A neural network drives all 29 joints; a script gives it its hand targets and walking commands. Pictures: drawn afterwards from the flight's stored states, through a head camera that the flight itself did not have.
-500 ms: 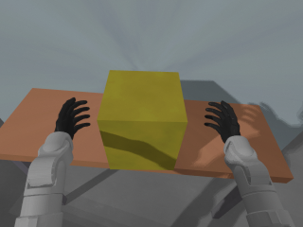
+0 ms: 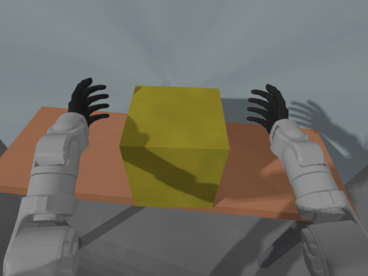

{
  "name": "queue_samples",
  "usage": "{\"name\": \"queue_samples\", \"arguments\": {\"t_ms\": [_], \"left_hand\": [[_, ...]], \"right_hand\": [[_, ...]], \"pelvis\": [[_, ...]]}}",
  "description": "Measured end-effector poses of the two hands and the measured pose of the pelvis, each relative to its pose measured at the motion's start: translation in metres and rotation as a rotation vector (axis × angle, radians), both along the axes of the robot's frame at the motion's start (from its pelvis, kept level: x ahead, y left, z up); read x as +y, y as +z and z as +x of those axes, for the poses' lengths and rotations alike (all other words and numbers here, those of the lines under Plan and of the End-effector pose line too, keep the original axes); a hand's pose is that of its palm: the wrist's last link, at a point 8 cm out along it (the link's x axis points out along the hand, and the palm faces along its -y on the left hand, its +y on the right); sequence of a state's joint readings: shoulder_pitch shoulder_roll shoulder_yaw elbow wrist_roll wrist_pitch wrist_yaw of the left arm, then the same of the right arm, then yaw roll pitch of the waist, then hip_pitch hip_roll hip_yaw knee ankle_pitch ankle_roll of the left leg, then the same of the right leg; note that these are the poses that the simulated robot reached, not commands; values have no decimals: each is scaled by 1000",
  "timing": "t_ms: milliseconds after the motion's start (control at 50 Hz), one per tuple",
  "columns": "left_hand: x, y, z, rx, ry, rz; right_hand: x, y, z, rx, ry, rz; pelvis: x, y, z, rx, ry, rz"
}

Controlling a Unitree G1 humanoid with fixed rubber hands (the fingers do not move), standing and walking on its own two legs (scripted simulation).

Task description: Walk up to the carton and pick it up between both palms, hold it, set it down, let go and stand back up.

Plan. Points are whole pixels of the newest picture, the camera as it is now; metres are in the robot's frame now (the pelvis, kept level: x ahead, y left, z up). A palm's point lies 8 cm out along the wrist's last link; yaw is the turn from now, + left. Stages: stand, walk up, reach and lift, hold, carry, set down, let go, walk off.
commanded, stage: reach and lift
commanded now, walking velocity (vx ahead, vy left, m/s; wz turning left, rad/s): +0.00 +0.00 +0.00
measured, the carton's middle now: (175, 149) +0.43 +0.04 +0.03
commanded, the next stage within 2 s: none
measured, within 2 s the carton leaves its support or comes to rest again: neither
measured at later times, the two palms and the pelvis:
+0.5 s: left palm (86, 119) +0.41 +0.23 +0.14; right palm (262, 119) +0.44 -0.16 +0.14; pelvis +0.01 +0.00 +0.00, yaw +1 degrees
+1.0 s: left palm (103, 147) +0.40 +0.21 +0.06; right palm (246, 144) +0.42 -0.14 +0.07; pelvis -0.01 +0.00 -0.01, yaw +1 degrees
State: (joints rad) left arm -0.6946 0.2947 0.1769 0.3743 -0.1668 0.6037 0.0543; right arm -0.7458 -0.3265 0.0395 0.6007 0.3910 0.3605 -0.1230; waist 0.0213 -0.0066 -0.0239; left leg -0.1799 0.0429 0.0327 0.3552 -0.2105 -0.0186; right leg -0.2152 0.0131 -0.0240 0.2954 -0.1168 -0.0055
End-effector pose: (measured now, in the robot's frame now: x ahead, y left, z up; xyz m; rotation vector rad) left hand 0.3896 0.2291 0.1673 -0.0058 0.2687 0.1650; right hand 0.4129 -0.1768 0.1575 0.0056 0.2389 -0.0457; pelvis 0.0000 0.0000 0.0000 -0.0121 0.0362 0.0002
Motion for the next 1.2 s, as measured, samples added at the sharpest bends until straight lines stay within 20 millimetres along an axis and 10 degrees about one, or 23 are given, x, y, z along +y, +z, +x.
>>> {"name": "queue_samples", "arguments": {"t_ms": [320,660,1200], "left_hand": [[2,17,30,6,0,23],[-8,-73,7,47,-1,32],[-33,-118,12,-17,-1,11]], "right_hand": [[15,25,34,26,-1,-4],[25,-62,8,66,-7,-6],[37,-99,9,48,3,-23]], "pelvis": [[5,0,3,25,10,-8],[5,-2,0,53,9,-10],[1,-16,-10,237,20,-8]]}}
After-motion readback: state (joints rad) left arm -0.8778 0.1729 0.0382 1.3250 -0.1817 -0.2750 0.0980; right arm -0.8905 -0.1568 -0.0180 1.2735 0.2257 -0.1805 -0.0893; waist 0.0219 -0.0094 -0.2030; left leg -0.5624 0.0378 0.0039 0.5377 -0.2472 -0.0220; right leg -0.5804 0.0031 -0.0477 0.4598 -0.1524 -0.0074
